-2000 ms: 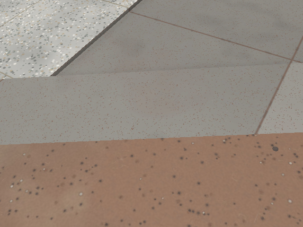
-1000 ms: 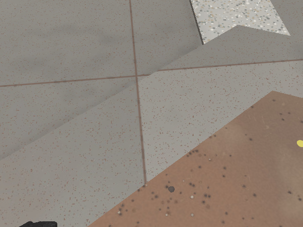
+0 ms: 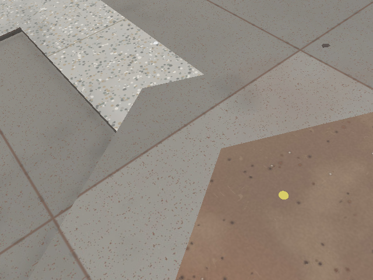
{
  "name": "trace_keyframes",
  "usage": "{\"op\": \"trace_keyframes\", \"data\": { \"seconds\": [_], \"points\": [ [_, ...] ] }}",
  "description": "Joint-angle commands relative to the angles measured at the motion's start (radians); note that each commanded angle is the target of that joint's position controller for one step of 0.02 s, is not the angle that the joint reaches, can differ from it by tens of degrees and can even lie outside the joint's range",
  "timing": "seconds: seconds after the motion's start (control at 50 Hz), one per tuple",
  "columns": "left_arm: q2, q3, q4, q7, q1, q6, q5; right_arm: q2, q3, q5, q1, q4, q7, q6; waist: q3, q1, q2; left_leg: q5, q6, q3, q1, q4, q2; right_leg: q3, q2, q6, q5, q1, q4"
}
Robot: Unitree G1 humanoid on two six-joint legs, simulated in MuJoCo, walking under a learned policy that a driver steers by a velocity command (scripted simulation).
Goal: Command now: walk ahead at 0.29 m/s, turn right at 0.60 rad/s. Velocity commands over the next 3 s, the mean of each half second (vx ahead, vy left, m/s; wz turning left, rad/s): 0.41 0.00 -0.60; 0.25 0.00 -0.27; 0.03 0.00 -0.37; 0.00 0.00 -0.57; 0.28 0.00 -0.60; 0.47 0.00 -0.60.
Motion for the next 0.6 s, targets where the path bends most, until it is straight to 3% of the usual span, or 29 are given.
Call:
{"op": "trace_keyframes", "data": {
  "seconds": [0.02, 0.12, 0.2, 0.24, 0.28, 0.3, 0.32, 0.34, 0.36, 0.38, 0.4, 0.42, 0.46, 0.52, 0.6],
  "points": [
    [0.163, 0.041, -0.063, 0.015, -0.008, -0.037, 0.007, -0.079, -0.023, 0.0, -0.089, -0.075, 0.007, -0.046, -0.032, 0.009, -0.177, 0.143, -0.012, -0.047, -0.188, -0.06, 0.008, 0.321, -0.207, -0.162, -0.192, 0.174, -0.275],
    [0.196, 0.055, -0.036, 0.02, 0.038, -0.041, -0.009, -0.04, -0.003, 0.007, -0.154, -0.09, 0.019, -0.064, 0.003, 0.041, -0.193, 0.208, -0.045, -0.049, -0.056, -0.319, -0.029, 0.273, -0.169, -0.157, -0.11, 0.099, -0.249],
    [0.199, 0.058, -0.021, 0.014, 0.064, -0.033, -0.019, -0.052, 0.002, 0.019, -0.171, -0.107, 0.03, -0.081, 0.014, 0.052, -0.184, 0.163, -0.036, -0.062, 0.052, -0.423, -0.04, 0.345, -0.178, -0.163, -0.145, 0.051, -0.2],
    [0.188, 0.055, -0.021, 0.009, 0.054, -0.03, -0.017, -0.075, -0.005, 0.024, -0.126, -0.1, 0.032, -0.093, 0.002, 0.028, -0.198, 0.133, -0.014, -0.064, 0.137, -0.453, -0.043, 0.391, -0.177, -0.154, -0.138, 0.04, -0.16],
    [0.139, 0.04, -0.024, 0.009, 0.036, -0.026, -0.017, -0.092, -0.018, 0.016, -0.004, -0.065, 0.024, -0.104, -0.035, -0.039, -0.191, 0.158, 0.02, -0.047, 0.329, -0.53, -0.036, 0.38, -0.12, -0.115, -0.125, -0.017, -0.059],
    [0.085, 0.022, -0.031, 0.009, 0.029, -0.027, -0.009, -0.125, -0.029, 0.005, 0.116, -0.045, 0.016, -0.109, -0.108, -0.093, -0.133, 0.113, 0.063, -0.139, 0.521, -0.537, 0.064, 0.315, -0.064, -0.072, -0.156, -0.114, 0.12],
    [0.014, 0.002, -0.07, 0.01, 0.06, -0.037, -0.015, -0.224, -0.049, -0.02, 0.226, -0.029, 0.008, -0.104, -0.202, -0.096, 0.139, -0.118, 0.174, -0.478, 0.778, -0.63, 0.288, 0.144, 0.069, 0.001, -0.315, -0.385, 0.458],
    [0.091, 0.016, -0.083, 0.016, 0.082, -0.048, -0.037, -0.217, -0.051, -0.013, 0.257, -0.007, 0.019, -0.099, -0.179, -0.082, 0.25, -0.377, 0.252, -0.768, 0.775, -0.724, 0.394, 0.12, 0.042, 0.022, -0.366, -0.559, 0.671],
    [0.157, 0.034, -0.063, 0.015, 0.049, -0.048, -0.039, -0.138, -0.028, 0.0, 0.205, -0.024, 0.017, -0.096, -0.078, -0.083, 0.152, -0.406, 0.234, -0.677, 0.699, -0.735, 0.367, 0.133, -0.014, 0.025, -0.281, -0.604, 0.757],
    [0.162, 0.038, -0.055, 0.012, 0.009, -0.044, -0.03, -0.094, -0.015, 0.001, 0.167, -0.032, 0.011, -0.091, -0.018, -0.077, 0.104, -0.288, 0.201, -0.535, 0.631, -0.733, 0.317, 0.107, -0.042, 0.028, -0.201, -0.601, 0.771],
    [0.148, 0.038, -0.051, 0.01, -0.008, -0.044, -0.021, -0.066, -0.006, -0.005, 0.138, -0.034, 0.006, -0.087, 0.003, -0.065, 0.074, -0.163, 0.183, -0.431, 0.578, -0.743, 0.278, 0.098, -0.062, 0.03, -0.135, -0.579, 0.753],
    [0.131, 0.037, -0.055, 0.003, -0.027, -0.043, -0.021, -0.045, 0.002, -0.01, 0.124, -0.029, 0.0, -0.085, 0.023, -0.055, 0.078, -0.037, 0.171, -0.343, 0.537, -0.756, 0.251, 0.096, -0.085, 0.032, -0.085, -0.557, 0.728],
    [0.089, 0.029, -0.061, -0.008, -0.042, -0.04, -0.025, -0.038, 0.005, -0.011, 0.128, -0.02, -0.005, -0.089, 0.024, -0.051, 0.088, 0.123, 0.165, -0.214, 0.497, -0.781, 0.219, 0.062, -0.104, 0.039, -0.025, -0.531, 0.707],
    [0.058, 0.017, -0.091, -0.015, -0.088, -0.036, -0.019, -0.063, -0.001, -0.008, 0.148, 0.0, -0.007, -0.093, 0.028, -0.052, 0.054, 0.314, 0.189, -0.101, 0.495, -0.798, 0.222, 0.038, -0.11, 0.06, 0.043, -0.563, 0.622],
    [0.009, -0.007, -0.119, -0.036, -0.199, -0.054, -0.006, -0.087, 0.002, -0.001, 0.144, 0.02, -0.011, -0.08, 0.061, -0.067, 0.031, 0.535, 0.175, 0.047, 0.434, -0.795, 0.176, -0.041, -0.076, 0.055, 0.211, -0.43, 0.314]
  ]
}}
Next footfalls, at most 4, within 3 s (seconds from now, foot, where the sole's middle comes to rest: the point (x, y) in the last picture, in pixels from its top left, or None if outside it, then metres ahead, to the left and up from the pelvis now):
0.30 left None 0.23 0.14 -0.78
0.74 right None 0.45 -0.20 -0.78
1.12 left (211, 266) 0.53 0.02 -0.78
1.44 right None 0.41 -0.22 -0.78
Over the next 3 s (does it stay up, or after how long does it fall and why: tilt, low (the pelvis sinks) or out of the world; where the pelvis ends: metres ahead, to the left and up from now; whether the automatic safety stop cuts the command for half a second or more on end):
stays up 0.51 -0.49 -0.02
